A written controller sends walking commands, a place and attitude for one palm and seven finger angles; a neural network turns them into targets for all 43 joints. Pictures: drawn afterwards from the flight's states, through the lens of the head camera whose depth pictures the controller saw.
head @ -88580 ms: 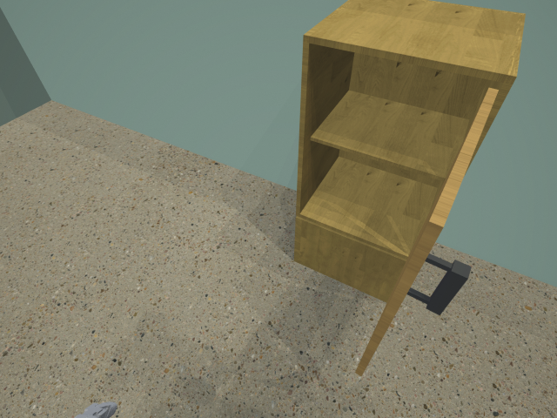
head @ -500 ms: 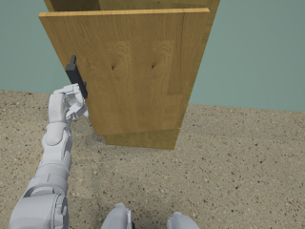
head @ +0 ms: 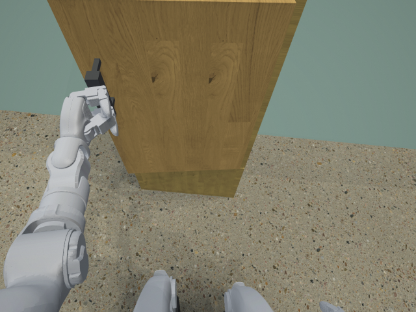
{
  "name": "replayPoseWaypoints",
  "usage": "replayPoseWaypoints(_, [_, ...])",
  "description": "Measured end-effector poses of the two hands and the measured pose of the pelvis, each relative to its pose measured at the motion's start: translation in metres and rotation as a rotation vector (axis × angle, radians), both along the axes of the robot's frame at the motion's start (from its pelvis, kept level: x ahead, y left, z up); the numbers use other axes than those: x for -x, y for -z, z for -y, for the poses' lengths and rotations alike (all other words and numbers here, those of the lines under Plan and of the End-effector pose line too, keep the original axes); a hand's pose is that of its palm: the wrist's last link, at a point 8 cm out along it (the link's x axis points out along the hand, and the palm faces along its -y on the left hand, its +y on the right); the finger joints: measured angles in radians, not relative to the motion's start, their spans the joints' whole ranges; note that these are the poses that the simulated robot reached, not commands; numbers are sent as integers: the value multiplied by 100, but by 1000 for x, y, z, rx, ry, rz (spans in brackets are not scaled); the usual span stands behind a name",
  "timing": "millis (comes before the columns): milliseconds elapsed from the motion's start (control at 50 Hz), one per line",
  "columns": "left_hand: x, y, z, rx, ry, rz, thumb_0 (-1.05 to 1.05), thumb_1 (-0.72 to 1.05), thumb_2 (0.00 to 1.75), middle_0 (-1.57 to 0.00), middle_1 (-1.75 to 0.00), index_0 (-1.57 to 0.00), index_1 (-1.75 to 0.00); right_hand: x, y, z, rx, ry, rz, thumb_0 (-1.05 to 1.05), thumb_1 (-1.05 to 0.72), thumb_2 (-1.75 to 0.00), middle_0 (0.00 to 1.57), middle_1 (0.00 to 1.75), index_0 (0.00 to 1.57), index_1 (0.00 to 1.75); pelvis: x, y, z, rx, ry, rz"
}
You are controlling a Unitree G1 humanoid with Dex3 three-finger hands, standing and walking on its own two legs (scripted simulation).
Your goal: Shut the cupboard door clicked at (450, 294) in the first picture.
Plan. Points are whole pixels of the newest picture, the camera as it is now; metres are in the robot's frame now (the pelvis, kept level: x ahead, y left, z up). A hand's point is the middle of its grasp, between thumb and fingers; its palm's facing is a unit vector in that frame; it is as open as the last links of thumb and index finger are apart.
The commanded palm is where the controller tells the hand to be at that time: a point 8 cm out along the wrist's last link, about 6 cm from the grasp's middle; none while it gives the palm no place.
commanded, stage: push the door shut along its arc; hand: left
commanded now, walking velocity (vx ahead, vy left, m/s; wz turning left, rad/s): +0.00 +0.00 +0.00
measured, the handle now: (103, 91) +0.54 +0.21 +0.07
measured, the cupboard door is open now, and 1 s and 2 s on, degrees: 9 0 0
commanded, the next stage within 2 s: pull the fist back off the door in 0.84 s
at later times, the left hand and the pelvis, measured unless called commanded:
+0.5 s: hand (122, 99) +0.51 +0.16 +0.08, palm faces -0.11 -0.99 -0.04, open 3.1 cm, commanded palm +0.51 +0.20 +0.07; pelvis +0.00 +0.01 -0.01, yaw -1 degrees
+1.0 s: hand (126, 94) +0.52 +0.16 +0.08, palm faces -0.12 -0.99 -0.01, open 3.2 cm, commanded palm +0.56 +0.16 +0.07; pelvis -0.03 +0.01 -0.04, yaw -1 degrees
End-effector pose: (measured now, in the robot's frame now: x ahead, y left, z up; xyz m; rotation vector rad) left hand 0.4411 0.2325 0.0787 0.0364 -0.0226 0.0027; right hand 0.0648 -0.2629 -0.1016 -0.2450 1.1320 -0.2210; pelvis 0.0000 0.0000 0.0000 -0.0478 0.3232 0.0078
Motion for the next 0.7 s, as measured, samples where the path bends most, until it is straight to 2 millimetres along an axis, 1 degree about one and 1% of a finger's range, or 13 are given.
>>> replayPoseWaypoints(80, [-10, 1, -1, 5, 21, -21, -1, 91, 93, -130, -150, -130, -150, 14, 3, 0, 2, 19, -40, 0, -90, -89, 20, 29, 20, 30, -1, 2, -2, 4, 1, -16])
replayPoseWaypoints(180, [-23, 2, 8, 2, 63, -29, 0, 91, 93, -130, -150, -130, -150, 34, 5, -1, 1, 47, -92, 0, -90, -89, 20, 29, 20, 30, -1, 4, -5, 7, 5, -30])
replayPoseWaypoints(360, [-39, 1, 11, -4, 78, -32, 2, 90, 91, -131, -150, -131, -150, 62, 6, -4, 1, 90, -149, 0, -90, -89, 20, 30, 20, 30, 0, 7, -7, 13, 12, -47])
replayPoseWaypoints(600, [-67, -2, 15, 0, 137, -45, 2, 90, 90, -130, -150, -131, -150, 83, 8, -3, 28, 106, -188, 0, -90, -89, 20, 30, 20, 30, 6, 17, -8, 29, 11, -84])
replayPoseWaypoints(700, [-68, -1, 13, -3, 167, -33, 2, 90, 90, -132, -150, -133, -150, 88, 11, -3, 35, 90, -202, 0, -90, -89, 20, 30, 20, 30, 10, 23, -8, 37, 5, -98])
